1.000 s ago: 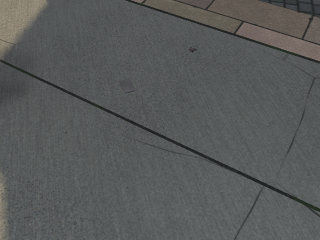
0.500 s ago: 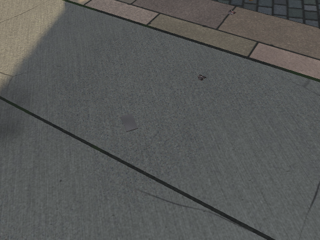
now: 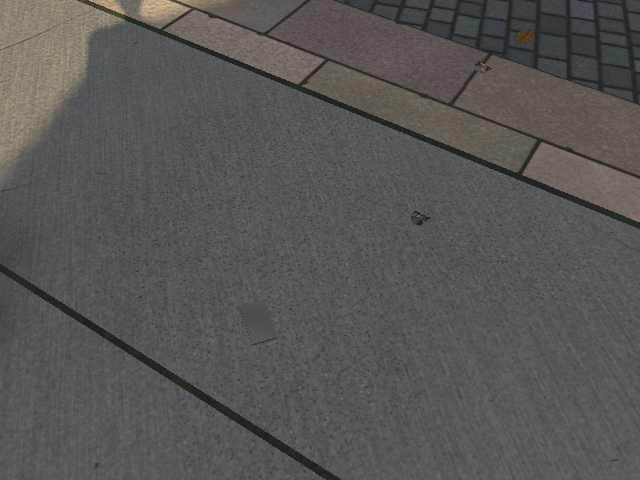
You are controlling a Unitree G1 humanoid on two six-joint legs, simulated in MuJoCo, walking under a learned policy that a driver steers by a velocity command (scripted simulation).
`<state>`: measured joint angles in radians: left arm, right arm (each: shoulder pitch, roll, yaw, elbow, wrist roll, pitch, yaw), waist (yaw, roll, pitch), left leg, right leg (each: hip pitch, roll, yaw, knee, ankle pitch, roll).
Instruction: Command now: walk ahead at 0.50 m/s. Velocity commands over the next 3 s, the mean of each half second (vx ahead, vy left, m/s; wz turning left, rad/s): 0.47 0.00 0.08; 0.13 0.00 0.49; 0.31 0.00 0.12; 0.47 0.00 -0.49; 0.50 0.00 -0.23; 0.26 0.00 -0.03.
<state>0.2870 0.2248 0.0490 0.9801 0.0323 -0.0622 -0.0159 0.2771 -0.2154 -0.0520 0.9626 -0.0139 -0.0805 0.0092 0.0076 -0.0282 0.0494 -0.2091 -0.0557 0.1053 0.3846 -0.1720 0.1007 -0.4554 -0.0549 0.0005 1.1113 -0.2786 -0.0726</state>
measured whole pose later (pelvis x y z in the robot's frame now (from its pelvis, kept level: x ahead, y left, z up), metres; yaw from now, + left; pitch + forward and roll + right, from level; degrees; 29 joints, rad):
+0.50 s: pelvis +0.26 -0.04 -0.01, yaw +4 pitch +0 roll +0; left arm 0.13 0.20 0.05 0.92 0.02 -0.09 0.00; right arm 0.37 -0.20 -0.05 1.03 -0.01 -0.06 -0.02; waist -0.04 0.02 0.08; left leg -0.33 0.00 0.00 1.15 -0.39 0.07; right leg -0.32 0.01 -0.15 0.48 -0.16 -0.07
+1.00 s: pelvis +0.36 -0.01 -0.01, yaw +20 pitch +0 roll -1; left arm 0.18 0.24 0.07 0.88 0.02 0.02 0.03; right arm 0.18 -0.23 -0.08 0.84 -0.01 0.03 -0.01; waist 0.00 -0.03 0.07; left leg -0.36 -0.06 0.04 0.54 -0.19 0.09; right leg -0.45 -0.04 -0.05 1.11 -0.48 0.02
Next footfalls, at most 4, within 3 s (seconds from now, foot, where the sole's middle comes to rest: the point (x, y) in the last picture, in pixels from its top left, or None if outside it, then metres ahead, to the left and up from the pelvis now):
0.38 right None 0.37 -0.11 -0.78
0.86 left None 0.43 0.09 -0.78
1.38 right None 0.48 -0.09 -0.78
1.82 left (237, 386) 0.69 0.20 -0.78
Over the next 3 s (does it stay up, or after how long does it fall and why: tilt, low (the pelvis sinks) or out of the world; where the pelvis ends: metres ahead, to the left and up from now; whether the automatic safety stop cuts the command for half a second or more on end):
stays up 1.13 0.10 0.00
